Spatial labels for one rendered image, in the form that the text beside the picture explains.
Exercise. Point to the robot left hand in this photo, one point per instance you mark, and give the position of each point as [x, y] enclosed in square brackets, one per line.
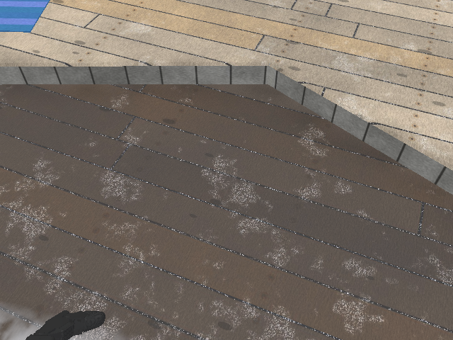
[65, 325]

